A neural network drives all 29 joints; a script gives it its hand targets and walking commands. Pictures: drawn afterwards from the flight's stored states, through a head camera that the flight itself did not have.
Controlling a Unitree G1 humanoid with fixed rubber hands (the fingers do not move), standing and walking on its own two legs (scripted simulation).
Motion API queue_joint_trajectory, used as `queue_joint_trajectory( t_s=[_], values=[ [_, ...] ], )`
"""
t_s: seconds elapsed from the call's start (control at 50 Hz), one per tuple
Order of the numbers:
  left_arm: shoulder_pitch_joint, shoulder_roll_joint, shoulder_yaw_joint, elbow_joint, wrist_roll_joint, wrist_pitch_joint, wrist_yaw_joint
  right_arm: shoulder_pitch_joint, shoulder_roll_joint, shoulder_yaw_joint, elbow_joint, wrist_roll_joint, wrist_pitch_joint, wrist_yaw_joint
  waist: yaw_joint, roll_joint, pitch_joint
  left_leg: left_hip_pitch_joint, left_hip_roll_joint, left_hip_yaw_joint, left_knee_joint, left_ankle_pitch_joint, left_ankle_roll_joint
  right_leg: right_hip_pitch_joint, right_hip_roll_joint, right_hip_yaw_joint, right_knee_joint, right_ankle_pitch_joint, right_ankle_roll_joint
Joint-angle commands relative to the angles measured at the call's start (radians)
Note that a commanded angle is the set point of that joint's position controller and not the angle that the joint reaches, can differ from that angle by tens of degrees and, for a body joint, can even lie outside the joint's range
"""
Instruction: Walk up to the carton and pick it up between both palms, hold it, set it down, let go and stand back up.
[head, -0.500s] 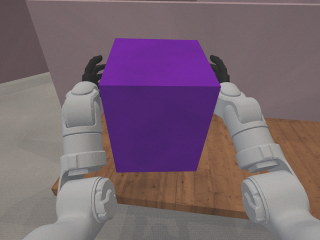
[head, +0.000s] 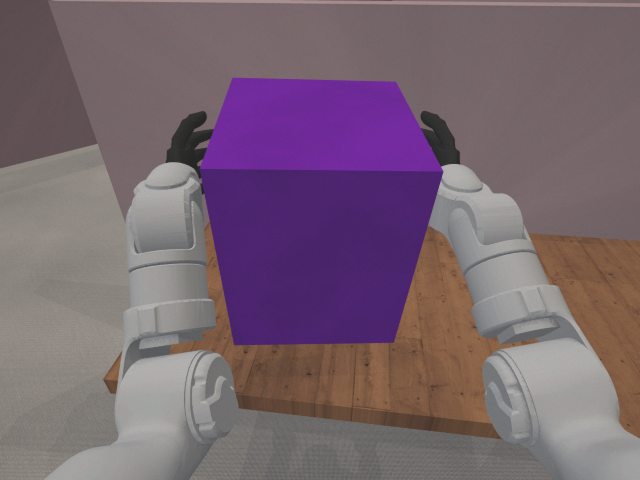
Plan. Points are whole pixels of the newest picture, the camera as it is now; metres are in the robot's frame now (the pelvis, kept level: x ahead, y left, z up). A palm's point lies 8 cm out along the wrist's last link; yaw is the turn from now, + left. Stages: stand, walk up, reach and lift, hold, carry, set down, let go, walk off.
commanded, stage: hold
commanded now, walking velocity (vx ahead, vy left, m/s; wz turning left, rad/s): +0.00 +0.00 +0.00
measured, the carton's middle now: (315, 213) +0.38 +0.01 +0.23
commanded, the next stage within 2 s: none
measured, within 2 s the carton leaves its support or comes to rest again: neither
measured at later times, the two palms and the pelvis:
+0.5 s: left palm (180, 178) +0.37 +0.16 +0.28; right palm (435, 177) +0.37 -0.14 +0.28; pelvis +0.00 +0.00 +0.00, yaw +0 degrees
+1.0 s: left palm (181, 179) +0.36 +0.16 +0.29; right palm (441, 178) +0.36 -0.14 +0.28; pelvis +0.00 +0.00 +0.00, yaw +0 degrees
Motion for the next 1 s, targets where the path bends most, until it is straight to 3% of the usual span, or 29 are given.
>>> queue_joint_trajectory(
  t_s=[0.0, 0.08, 0.16, 0.2, 0.22, 0.24, 0.32, 0.34, 0.4, 0.44, 0.48, 0.5, 0.52, 0.54, 0.62, 0.7, 0.98],
  values=[
    [-0.634, -0.496, -0.386, -0.094, -0.179, -0.057, -0.154, -0.789, 0.574, 0.277, -0.332, 0.172, -0.040, 0.129, 0.007, 0.023, -0.361, -0.138, -0.077, 0.062, -0.053, 0.246, -0.014, 0.281, 0.056, 0.010, 0.015, 0.239, 0.056],
    [-0.638, -0.490, -0.417, -0.148, -0.194, -0.049, -0.153, -0.728, 0.554, 0.278, -0.326, 0.179, -0.021, 0.119, -0.020, 0.043, -0.335, -0.104, -0.076, 0.056, -0.051, 0.272, -0.030, 0.260, 0.058, 0.005, 0.012, 0.247, 0.054],
    [-0.640, -0.524, -0.457, -0.187, -0.206, -0.040, -0.148, -0.775, 0.555, 0.294, -0.406, 0.187, -0.032, 0.118, -0.012, 0.073, -0.367, -0.105, -0.071, 0.052, -0.037, 0.304, -0.040, 0.270, 0.065, -0.003, 0.016, 0.228, 0.044],
    [-0.632, -0.506, -0.438, -0.176, -0.192, -0.039, -0.140, -0.765, 0.555, 0.298, -0.385, 0.184, -0.026, 0.121, 0.000, 0.051, -0.342, -0.114, -0.070, 0.056, -0.046, 0.275, -0.030, 0.259, 0.063, -0.001, 0.012, 0.202, 0.045],
    [-0.656, -0.512, -0.453, -0.182, -0.199, -0.040, -0.140, -0.750, 0.552, 0.281, -0.366, 0.175, -0.022, 0.124, -0.013, 0.063, -0.329, -0.125, -0.067, 0.056, -0.063, 0.238, -0.032, 0.251, 0.063, -0.001, 0.008, 0.163, 0.042],
    [-0.636, -0.508, -0.433, -0.157, -0.186, -0.035, -0.141, -0.750, 0.559, 0.286, -0.352, 0.172, -0.020, 0.127, 0.000, 0.046, -0.307, -0.139, -0.064, 0.058, -0.068, 0.230, -0.022, 0.253, 0.063, 0.001, 0.004, 0.156, 0.041],
    [-0.618, -0.507, -0.432, -0.137, -0.187, -0.034, -0.150, -0.738, 0.555, 0.280, -0.349, 0.157, -0.018, 0.123, -0.013, 0.033, -0.318, -0.138, -0.069, 0.058, -0.077, 0.192, -0.016, 0.270, 0.053, 0.009, 0.004, 0.164, 0.047],
    [-0.641, -0.512, -0.437, -0.110, -0.192, -0.035, -0.152, -0.772, 0.548, 0.260, -0.345, 0.151, -0.021, 0.125, -0.014, 0.049, -0.301, -0.161, -0.068, 0.056, -0.085, 0.147, -0.016, 0.245, 0.050, 0.008, -0.004, 0.113, 0.044],
    [-0.655, -0.527, -0.448, -0.123, -0.195, -0.042, -0.145, -0.765, 0.550, 0.250, -0.319, 0.147, -0.024, 0.135, -0.014, 0.073, -0.303, -0.170, -0.056, 0.052, -0.083, 0.181, -0.024, 0.248, 0.061, 0.005, 0.005, 0.119, 0.033],
    [-0.627, -0.518, -0.410, -0.073, -0.169, -0.035, -0.151, -0.771, 0.537, 0.241, -0.292, 0.137, -0.025, 0.137, -0.004, 0.054, -0.274, -0.180, -0.060, 0.057, -0.090, 0.157, -0.019, 0.246, 0.057, 0.007, -0.004, 0.102, 0.034],
    [-0.620, -0.511, -0.405, -0.094, -0.175, -0.037, -0.152, -0.773, 0.552, 0.260, -0.319, 0.151, -0.026, 0.132, -0.001, 0.029, -0.331, -0.160, -0.063, 0.059, -0.081, 0.188, -0.013, 0.277, 0.059, 0.010, 0.005, 0.158, 0.040],
    [-0.607, -0.503, -0.460, -0.203, -0.223, -0.044, -0.145, -0.729, 0.563, 0.290, -0.392, 0.170, -0.034, 0.129, -0.039, 0.048, -0.445, -0.124, -0.061, 0.060, -0.030, 0.340, -0.041, 0.319, 0.072, 0.003, 0.042, 0.329, 0.036],
    [-0.603, -0.487, -0.458, -0.205, -0.222, -0.038, -0.138, -0.726, 0.525, 0.292, -0.407, 0.184, -0.025, 0.122, -0.034, 0.060, -0.436, -0.087, -0.078, 0.057, 0.002, 0.394, -0.055, 0.313, 0.069, 0.001, 0.038, 0.381, 0.047],
    [-0.585, -0.475, -0.439, -0.187, -0.211, -0.033, -0.136, -0.704, 0.517, 0.301, -0.392, 0.189, -0.015, 0.116, -0.037, 0.040, -0.392, -0.084, -0.079, 0.061, -0.005, 0.381, -0.052, 0.288, 0.069, -0.003, 0.032, 0.377, 0.055],
    [-0.578, -0.480, -0.425, -0.177, -0.187, -0.019, -0.151, -0.705, 0.516, 0.290, -0.371, 0.173, -0.013, 0.124, -0.017, 0.050, -0.320, -0.137, -0.068, 0.057, -0.050, 0.290, -0.037, 0.275, 0.063, -0.002, 0.016, 0.257, 0.045],
    [-0.612, -0.493, -0.448, -0.186, -0.200, -0.030, -0.139, -0.738, 0.534, 0.288, -0.387, 0.170, -0.023, 0.131, -0.014, 0.056, -0.347, -0.125, -0.070, 0.056, -0.039, 0.294, -0.036, 0.258, 0.064, -0.002, 0.017, 0.252, 0.046],
    [-0.658, -0.502, -0.414, -0.058, -0.203, -0.054, -0.131, -0.786, 0.556, 0.238, -0.277, 0.129, -0.033, 0.146, -0.008, 0.044, -0.328, -0.202, -0.062, 0.062, -0.084, 0.112, -0.007, 0.222, 0.056, 0.012, 0.005, 0.118, 0.037]
  ],
)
